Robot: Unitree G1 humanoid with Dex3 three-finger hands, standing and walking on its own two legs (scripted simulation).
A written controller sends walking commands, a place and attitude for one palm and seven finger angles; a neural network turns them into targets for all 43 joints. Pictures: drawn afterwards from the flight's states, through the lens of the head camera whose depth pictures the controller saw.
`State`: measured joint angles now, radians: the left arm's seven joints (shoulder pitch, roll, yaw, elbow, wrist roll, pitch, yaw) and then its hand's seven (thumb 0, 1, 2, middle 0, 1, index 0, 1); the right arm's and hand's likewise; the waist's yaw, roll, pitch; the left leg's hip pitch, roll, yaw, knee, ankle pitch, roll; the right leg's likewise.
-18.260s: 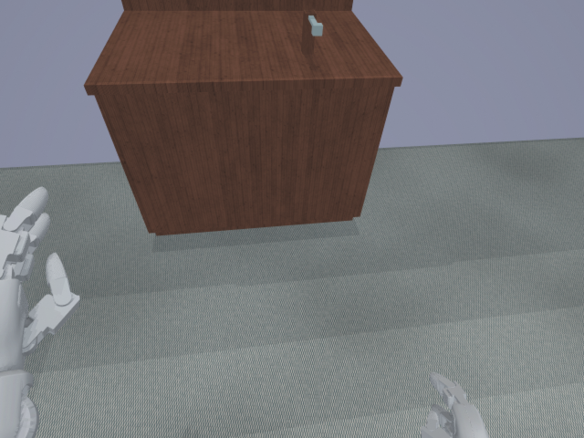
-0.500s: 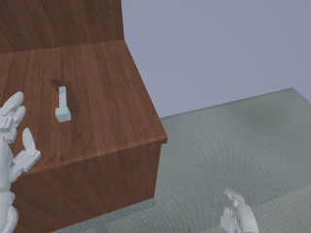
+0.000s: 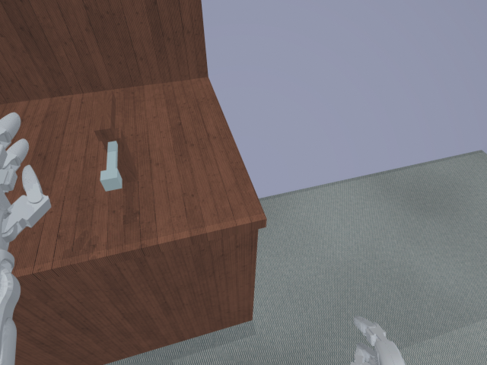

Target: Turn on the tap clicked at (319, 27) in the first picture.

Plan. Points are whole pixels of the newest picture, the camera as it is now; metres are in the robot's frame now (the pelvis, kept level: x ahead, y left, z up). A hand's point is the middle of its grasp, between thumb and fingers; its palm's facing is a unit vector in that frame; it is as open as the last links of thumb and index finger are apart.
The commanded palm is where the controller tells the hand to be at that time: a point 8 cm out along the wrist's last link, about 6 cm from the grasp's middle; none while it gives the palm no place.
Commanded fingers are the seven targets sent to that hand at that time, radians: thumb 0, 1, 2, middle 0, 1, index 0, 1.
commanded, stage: turn the palm inward beside the body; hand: left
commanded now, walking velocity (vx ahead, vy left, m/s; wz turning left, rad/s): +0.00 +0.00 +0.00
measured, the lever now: (111, 179) +0.37 +0.28 +0.10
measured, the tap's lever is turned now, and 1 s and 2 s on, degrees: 0 0 0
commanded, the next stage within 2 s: none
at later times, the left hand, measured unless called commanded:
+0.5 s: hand (92, 236) +0.23 +0.23 +0.15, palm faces +0.47 -0.82 -0.32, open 7.4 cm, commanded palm +0.16 +0.27 +0.17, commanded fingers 0.00 0.90 0.90 -0.20 -0.30 -0.20 -0.30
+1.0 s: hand (78, 246) +0.21 +0.24 +0.16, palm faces +0.49 -0.84 -0.22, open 7.4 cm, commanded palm +0.15 +0.27 +0.17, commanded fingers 0.00 0.90 0.90 -0.20 -0.30 -0.20 -0.30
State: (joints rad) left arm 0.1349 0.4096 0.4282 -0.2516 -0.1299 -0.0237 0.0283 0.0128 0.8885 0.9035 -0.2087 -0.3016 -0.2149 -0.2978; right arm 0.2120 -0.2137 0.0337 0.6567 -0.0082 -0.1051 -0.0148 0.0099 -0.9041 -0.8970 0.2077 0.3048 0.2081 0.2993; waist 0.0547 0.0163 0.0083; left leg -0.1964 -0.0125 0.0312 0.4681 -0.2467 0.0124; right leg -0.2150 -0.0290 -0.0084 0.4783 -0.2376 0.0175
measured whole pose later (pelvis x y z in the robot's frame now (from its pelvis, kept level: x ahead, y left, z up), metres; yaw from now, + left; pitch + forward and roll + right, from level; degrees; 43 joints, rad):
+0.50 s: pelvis +0.01 -0.04 -0.01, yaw +3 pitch +0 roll +0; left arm 0.25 0.34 0.33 -0.28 -0.15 0.07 0.07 0.01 0.89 0.90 -0.20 -0.30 -0.21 -0.30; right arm 0.13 -0.26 -0.01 0.73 0.02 -0.16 -0.08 0.01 -0.91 -0.90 0.21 0.30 0.21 0.30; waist 0.07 0.09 -0.01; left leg -0.27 0.03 -0.05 0.59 -0.32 -0.02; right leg -0.26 0.02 -0.09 0.58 -0.32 -0.04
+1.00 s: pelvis +0.02 -0.01 -0.01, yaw +2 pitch +0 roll +0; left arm 0.43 0.27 0.27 -0.53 -0.16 0.09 0.14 0.02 0.89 0.90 -0.21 -0.30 -0.21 -0.30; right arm 0.18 -0.20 0.02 0.67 0.00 -0.20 -0.07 0.01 -0.91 -0.90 0.21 0.30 0.21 0.30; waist 0.09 0.05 -0.06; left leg -0.26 -0.01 -0.02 0.60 -0.34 0.00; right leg -0.26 -0.03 -0.05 0.59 -0.34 0.00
